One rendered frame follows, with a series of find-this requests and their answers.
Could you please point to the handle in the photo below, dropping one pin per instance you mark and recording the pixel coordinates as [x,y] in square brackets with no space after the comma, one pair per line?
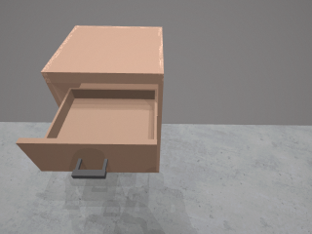
[89,174]

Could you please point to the cabinet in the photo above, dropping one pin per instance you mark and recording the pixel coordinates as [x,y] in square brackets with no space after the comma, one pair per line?
[110,57]

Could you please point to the drawer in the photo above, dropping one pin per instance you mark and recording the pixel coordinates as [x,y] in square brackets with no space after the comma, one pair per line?
[94,124]

